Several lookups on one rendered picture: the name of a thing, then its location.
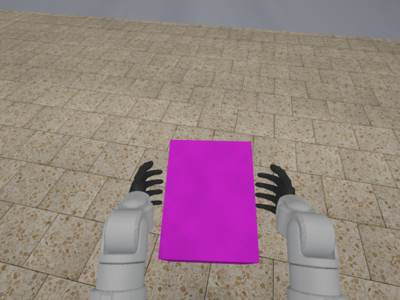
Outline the right robot hand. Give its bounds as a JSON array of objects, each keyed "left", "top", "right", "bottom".
[{"left": 255, "top": 164, "right": 295, "bottom": 214}]

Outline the left robot hand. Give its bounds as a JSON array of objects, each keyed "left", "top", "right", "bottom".
[{"left": 129, "top": 161, "right": 164, "bottom": 206}]

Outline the robot right forearm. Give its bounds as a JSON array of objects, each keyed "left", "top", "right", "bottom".
[{"left": 276, "top": 194, "right": 347, "bottom": 300}]

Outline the robot left forearm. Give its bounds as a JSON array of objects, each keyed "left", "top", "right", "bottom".
[{"left": 89, "top": 191, "right": 154, "bottom": 300}]

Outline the carton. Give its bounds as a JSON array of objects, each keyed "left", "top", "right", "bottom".
[{"left": 158, "top": 139, "right": 259, "bottom": 264}]

